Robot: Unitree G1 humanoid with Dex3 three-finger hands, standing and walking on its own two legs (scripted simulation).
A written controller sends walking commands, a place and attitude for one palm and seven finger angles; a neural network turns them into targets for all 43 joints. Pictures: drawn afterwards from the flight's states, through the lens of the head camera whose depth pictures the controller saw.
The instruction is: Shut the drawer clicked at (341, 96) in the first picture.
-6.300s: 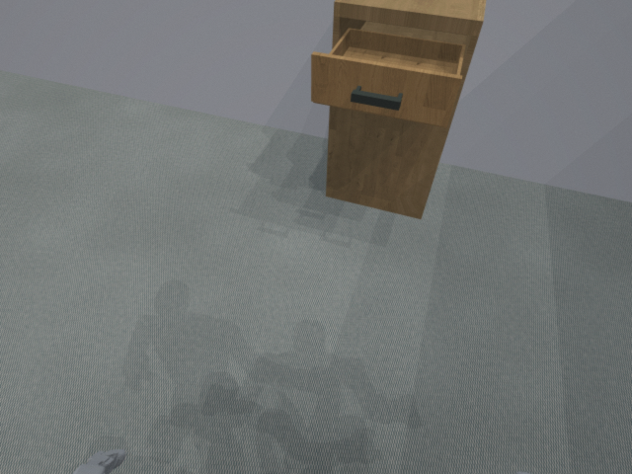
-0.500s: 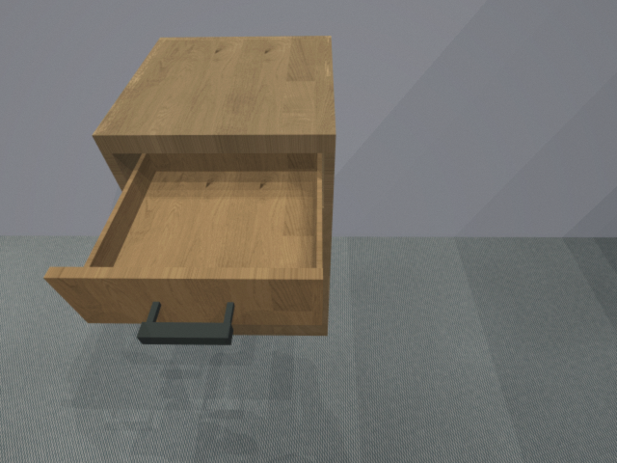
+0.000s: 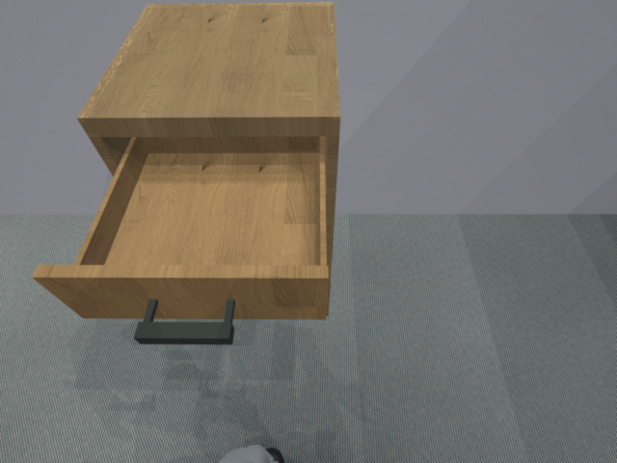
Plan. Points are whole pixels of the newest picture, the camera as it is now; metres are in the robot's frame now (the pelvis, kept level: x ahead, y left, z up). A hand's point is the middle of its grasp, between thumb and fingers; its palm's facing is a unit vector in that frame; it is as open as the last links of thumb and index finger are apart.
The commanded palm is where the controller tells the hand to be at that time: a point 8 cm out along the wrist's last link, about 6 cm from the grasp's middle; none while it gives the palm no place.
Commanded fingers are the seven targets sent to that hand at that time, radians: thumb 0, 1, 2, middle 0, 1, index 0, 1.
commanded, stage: come to a stop and stand still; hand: left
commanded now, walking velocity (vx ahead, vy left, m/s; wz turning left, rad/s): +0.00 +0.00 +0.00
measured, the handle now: (188, 319) +0.30 +0.21 -0.05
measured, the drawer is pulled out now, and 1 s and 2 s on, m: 0.29 0.29 0.26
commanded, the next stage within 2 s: look again from close up in 0.52 s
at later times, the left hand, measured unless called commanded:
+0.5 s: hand out of the picture -0.03 +0.14 -0.16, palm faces +0.04 -0.98 -0.19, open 7.3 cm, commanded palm none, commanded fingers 0.00 0.90 0.90 -0.20 -0.30 -0.20 -0.30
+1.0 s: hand out of the picture -0.03 +0.19 -0.17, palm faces +0.04 -0.98 -0.19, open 7.3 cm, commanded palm none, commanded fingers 0.00 0.90 0.90 -0.20 -0.30 -0.20 -0.30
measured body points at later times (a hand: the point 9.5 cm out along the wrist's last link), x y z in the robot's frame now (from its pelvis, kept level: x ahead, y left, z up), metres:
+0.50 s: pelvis -0.02 -0.03 +0.01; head -0.03 -0.04 +0.46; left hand -0.03 +0.19 -0.14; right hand -0.05 -0.24 -0.16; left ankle +0.00 +0.12 -0.73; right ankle -0.03 -0.10 -0.73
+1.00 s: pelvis -0.04 +0.02 +0.01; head -0.05 +0.02 +0.46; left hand -0.03 +0.24 -0.15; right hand -0.05 -0.19 -0.15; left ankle -0.02 +0.11 -0.73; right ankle -0.03 -0.09 -0.73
